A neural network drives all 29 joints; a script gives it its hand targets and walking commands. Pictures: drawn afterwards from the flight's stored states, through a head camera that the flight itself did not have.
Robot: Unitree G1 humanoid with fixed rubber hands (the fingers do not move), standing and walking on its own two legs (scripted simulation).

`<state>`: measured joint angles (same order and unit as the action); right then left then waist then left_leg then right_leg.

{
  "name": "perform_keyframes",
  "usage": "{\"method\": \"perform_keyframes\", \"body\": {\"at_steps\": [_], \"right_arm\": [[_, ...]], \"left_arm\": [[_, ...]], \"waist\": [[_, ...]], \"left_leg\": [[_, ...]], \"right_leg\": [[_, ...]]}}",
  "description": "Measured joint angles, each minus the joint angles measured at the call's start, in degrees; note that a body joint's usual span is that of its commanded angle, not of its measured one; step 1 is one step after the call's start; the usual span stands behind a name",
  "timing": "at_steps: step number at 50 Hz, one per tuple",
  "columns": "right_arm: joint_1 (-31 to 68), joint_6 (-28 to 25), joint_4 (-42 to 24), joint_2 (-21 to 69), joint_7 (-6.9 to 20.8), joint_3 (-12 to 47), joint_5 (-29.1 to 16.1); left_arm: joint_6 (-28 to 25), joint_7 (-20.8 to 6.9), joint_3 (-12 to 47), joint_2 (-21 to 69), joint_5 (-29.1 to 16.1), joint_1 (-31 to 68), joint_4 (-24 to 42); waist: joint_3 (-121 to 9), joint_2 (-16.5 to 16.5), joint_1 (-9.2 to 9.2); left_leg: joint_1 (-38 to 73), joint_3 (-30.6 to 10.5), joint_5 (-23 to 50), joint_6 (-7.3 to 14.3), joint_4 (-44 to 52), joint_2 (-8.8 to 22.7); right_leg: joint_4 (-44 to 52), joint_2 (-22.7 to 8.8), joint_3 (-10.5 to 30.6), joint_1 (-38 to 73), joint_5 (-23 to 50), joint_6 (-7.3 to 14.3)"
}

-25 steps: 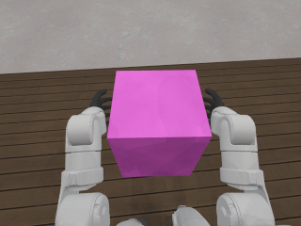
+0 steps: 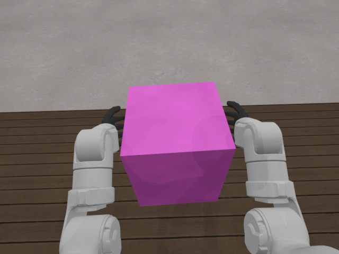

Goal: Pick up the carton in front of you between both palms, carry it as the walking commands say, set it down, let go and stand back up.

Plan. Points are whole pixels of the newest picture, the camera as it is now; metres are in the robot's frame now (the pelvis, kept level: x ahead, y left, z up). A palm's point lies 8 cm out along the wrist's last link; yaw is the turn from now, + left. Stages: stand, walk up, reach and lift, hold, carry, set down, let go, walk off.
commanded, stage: carry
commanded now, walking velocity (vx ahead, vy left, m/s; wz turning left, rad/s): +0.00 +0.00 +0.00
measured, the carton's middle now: (175, 147) +0.36 +0.01 +0.05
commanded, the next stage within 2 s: none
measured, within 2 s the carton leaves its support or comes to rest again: neither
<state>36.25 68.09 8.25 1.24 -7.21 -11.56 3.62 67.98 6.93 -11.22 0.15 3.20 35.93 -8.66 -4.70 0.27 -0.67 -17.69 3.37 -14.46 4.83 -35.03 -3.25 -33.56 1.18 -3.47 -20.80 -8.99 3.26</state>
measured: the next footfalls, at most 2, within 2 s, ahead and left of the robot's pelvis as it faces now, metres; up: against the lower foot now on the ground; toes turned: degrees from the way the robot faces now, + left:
none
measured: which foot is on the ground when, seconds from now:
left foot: down 0.00-1.00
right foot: down 0.00-1.00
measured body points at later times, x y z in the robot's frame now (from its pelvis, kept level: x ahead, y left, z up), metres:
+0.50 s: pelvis -0.03 +0.00 +0.00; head -0.07 +0.00 +0.45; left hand +0.32 +0.15 +0.13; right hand +0.32 -0.15 +0.13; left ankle -0.04 +0.07 -0.73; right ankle +0.00 -0.09 -0.73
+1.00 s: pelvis -0.04 +0.00 +0.00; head -0.06 +0.00 +0.45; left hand +0.32 +0.15 +0.12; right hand +0.31 -0.15 +0.12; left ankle -0.04 +0.07 -0.73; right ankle +0.00 -0.09 -0.73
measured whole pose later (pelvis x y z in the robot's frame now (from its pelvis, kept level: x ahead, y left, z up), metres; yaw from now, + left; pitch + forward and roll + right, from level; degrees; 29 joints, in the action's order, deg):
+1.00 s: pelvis -0.04 +0.00 +0.00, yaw +0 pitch +2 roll +0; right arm 37.0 69.7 12.4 0.5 -7.2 -11.2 3.3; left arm 69.9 6.9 -11.1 -0.4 3.3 37.5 -13.3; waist -5.9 -0.2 0.1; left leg -18.5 4.0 -10.3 5.0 -33.4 -3.6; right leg -30.6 0.7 -3.2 -20.8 -5.0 2.7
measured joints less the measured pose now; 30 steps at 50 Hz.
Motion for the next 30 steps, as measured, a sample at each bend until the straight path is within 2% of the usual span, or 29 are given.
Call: {"method": "perform_keyframes", "body": {"at_steps": [5, 20, 30], "right_arm": [[-0.32, 0.50, 0.61, -0.02, 0.01, -0.01, 0.11], [-0.35, 1.09, 3.73, -0.48, 0.02, 0.30, -0.37], [0.55, 1.00, 6.48, -0.92, 0.04, 0.61, -0.56]], "left_arm": [[0.39, 0.00, 0.18, -0.24, -0.15, 0.52, -1.59], [1.40, -0.01, -0.13, 0.02, 0.44, 0.50, -4.12], [1.43, -0.03, -0.07, -0.39, 0.31, 0.98, -6.33]], "waist": [[-0.07, -0.17, -0.13], [-2.15, -0.43, 1.13], [-3.00, -0.48, 0.89]], "left_leg": [[0.05, 0.11, 0.52, 0.06, 0.10, -0.28], [0.97, 0.52, 3.51, 0.19, 2.62, -0.54], [0.60, 0.62, 4.14, 0.13, 2.75, -0.52]], "right_leg": [[0.63, -0.30, 0.09, 0.44, -0.16, -0.44], [3.26, -0.56, 0.40, 1.39, 2.96, -0.64], [3.50, -0.58, 0.43, 1.05, 3.66, -0.59]]}}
